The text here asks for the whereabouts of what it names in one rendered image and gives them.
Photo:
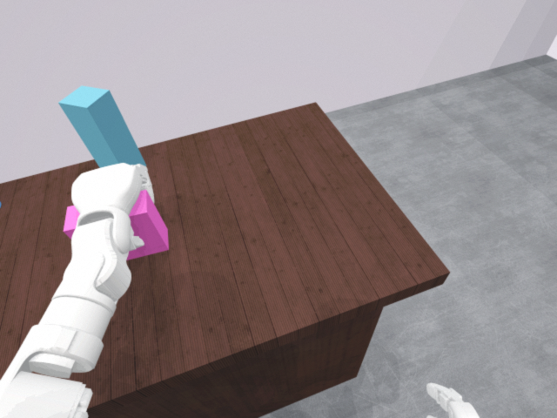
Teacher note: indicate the robot left forearm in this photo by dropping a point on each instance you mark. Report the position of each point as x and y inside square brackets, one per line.
[68, 338]

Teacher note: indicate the left robot hand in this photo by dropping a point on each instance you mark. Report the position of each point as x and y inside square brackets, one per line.
[114, 185]

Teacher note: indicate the table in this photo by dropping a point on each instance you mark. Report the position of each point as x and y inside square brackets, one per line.
[283, 250]

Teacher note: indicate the right robot hand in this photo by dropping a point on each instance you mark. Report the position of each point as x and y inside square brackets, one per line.
[451, 401]

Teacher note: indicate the sponge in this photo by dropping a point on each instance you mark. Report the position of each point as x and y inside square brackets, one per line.
[146, 223]

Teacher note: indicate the robot left upper arm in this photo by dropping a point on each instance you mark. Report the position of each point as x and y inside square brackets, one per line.
[40, 396]

